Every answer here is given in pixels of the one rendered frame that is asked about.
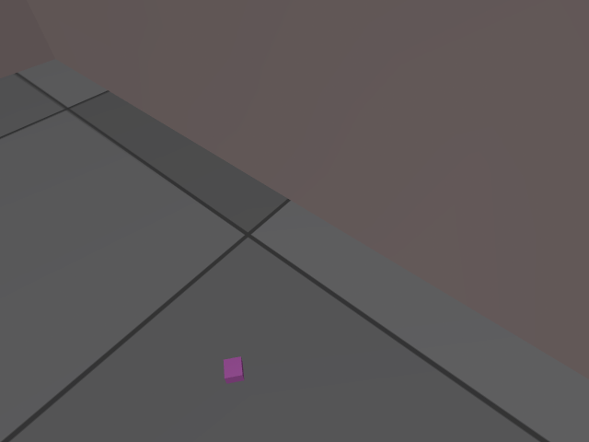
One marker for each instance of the small box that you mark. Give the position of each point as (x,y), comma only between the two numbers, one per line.
(233,368)

